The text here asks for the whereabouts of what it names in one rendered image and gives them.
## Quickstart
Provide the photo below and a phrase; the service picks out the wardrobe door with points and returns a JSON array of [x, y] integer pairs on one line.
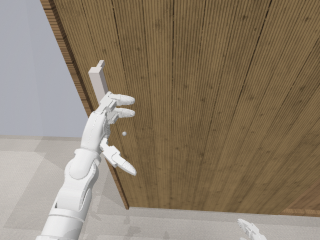
[[308, 200], [227, 97]]

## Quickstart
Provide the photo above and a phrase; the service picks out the handle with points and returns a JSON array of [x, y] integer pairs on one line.
[[98, 80]]

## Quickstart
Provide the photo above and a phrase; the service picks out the left robot hand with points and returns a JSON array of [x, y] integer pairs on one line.
[[98, 126]]

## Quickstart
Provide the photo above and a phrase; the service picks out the right robot hand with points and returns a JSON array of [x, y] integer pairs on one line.
[[251, 230]]

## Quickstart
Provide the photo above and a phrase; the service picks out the left robot forearm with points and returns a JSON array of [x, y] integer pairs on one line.
[[71, 205]]

